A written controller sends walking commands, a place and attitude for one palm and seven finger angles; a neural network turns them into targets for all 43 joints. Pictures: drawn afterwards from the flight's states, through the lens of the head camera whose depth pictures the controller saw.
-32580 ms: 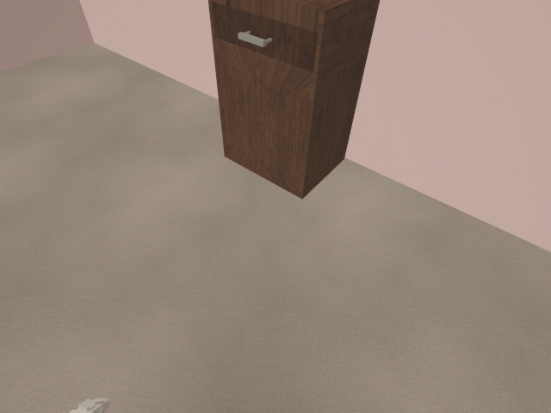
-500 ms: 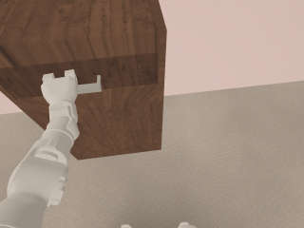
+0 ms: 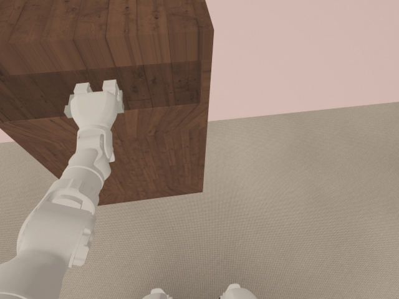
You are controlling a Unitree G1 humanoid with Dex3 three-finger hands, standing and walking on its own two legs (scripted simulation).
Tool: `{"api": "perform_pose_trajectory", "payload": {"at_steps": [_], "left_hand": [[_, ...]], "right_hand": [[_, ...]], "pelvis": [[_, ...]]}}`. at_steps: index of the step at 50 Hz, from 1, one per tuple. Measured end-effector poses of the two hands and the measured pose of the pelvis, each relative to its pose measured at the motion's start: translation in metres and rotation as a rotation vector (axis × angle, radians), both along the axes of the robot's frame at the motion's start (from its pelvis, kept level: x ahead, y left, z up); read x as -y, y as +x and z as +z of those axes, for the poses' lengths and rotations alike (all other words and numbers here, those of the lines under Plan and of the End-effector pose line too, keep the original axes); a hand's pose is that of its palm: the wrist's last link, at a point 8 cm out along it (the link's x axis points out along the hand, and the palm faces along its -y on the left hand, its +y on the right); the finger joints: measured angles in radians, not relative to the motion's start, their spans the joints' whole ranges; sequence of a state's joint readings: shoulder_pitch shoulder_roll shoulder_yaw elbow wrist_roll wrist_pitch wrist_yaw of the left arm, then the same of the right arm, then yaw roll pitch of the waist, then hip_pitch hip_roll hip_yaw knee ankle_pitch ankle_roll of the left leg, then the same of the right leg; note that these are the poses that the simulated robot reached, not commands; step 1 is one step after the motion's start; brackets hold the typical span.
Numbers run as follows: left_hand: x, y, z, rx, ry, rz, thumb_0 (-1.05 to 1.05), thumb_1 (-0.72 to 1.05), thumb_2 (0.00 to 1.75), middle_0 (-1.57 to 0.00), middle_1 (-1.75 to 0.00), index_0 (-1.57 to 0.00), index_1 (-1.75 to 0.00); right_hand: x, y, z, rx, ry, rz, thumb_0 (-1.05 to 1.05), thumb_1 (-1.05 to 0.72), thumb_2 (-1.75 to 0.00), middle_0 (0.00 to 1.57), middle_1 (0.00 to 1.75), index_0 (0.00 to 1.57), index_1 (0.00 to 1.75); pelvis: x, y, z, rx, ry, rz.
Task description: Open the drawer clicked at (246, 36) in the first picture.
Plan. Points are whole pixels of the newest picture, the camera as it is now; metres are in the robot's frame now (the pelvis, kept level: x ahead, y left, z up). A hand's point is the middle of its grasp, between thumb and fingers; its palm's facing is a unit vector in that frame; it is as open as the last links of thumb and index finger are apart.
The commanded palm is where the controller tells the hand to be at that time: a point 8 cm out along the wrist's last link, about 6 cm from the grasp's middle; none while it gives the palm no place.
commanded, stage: lower the fingers behind the handle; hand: left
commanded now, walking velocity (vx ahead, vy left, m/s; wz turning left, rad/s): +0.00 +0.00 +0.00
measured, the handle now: (95, 102) +0.56 +0.22 +0.02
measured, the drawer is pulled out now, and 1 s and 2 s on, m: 0.00 0.00 0.00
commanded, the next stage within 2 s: lift the fingers back up to retry in 0.68 s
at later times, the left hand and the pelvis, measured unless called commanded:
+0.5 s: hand (101, 126) +0.48 +0.20 +0.03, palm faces +0.06 +0.02 -1.00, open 14.2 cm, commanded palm +0.46 +0.20 +0.05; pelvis -0.01 +0.00 -0.01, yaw +0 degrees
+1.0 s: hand (100, 123) +0.49 +0.20 +0.03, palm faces -0.01 +0.01 -1.00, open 14.0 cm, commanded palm +0.46 +0.20 +0.08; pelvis -0.01 +0.01 +0.00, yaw -1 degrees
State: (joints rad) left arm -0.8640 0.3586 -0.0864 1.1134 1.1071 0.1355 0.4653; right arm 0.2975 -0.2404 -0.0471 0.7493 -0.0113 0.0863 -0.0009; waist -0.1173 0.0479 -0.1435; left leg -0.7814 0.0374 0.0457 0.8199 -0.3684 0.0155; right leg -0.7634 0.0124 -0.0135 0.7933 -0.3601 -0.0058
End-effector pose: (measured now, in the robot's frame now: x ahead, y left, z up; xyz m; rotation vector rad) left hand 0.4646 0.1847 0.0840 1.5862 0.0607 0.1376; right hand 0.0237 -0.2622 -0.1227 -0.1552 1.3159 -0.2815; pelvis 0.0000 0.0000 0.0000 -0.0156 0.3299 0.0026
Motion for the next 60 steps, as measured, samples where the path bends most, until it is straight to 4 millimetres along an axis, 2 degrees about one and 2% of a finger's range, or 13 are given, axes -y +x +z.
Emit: {"api": "perform_pose_trajectory", "payload": {"at_steps": [8, 17, 24, 33, 45, 53, 60], "left_hand": [[-0.003, 0.008, 0.008, -0.107, 0.001, 0.014, 0.0, -0.49, 0.3, -0.32, -1.24, -0.29, -1.25], [-0.012, -0.002, 0.001, -0.05, -0.022, -0.076, 0.0, -0.49, 0.3, -0.26, -1.26, -0.26, -1.19], [-0.01, -0.006, -0.005, 0.005, -0.003, -0.068, 0.0, -0.49, 0.3, -0.24, -1.24, -0.23, -1.2], [-0.005, 0.0, 0.0, -0.033, 0.007, -0.014, 0.0, -0.49, 0.3, -0.28, -1.23, -0.25, -1.27], [-0.009, 0.002, 0.003, -0.055, 0.0, -0.045, 0.0, -0.49, 0.3, -0.29, -1.25, -0.26, -1.25], [-0.011, 0.002, 0.005, -0.067, -0.025, -0.044, 0.0, -0.49, 0.3, -0.29, -1.24, -0.28, -1.21], [-0.021, 0.002, 0.014, -0.067, -0.033, -0.027, 0.0, -0.49, 0.3, -0.31, -1.21, -0.31, -1.2]], "right_hand": [[-0.003, -0.011, 0.004, 0.014, -0.008, -0.025, 0.01, -0.9, -0.9, 0.2, 0.3, 0.2, 0.3], [0.012, -0.024, 0.004, -0.014, -0.055, -0.009, 0.01, -0.9, -0.9, 0.2, 0.3, 0.2, 0.3], [0.014, -0.02, 0.002, -0.016, -0.059, 0.002, 0.01, -0.9, -0.9, 0.2, 0.3, 0.2, 0.3], [0.002, -0.013, 0.001, 0.018, -0.037, -0.001, 0.01, -0.9, -0.9, 0.2, 0.3, 0.2, 0.3], [-0.005, -0.024, -0.001, 0.006, -0.034, -0.01, 0.01, -0.9, -0.9, 0.2, 0.3, 0.2, 0.3], [-0.005, -0.029, 0.004, -0.012, -0.036, -0.032, 0.01, -0.9, -0.9, 0.2, 0.3, 0.2, 0.3], [-0.004, -0.018, 0.011, -0.001, -0.035, -0.037, 0.01, -0.9, -0.9, 0.2, 0.3, 0.2, 0.3]], "pelvis": [[0.004, -0.003, 0.003, 0.015, 0.005, -0.011], [0.004, -0.005, -0.005, -0.008, 0.003, -0.011], [0.001, -0.008, -0.008, -0.019, -0.002, 0.0], [-0.002, -0.012, -0.006, -0.01, -0.002, -0.002], [-0.005, -0.014, -0.008, -0.012, -0.002, -0.006], [-0.006, -0.008, -0.001, 0.004, -0.004, -0.009], [-0.007, 0.003, 0.007, 0.029, -0.006, -0.008]]}}
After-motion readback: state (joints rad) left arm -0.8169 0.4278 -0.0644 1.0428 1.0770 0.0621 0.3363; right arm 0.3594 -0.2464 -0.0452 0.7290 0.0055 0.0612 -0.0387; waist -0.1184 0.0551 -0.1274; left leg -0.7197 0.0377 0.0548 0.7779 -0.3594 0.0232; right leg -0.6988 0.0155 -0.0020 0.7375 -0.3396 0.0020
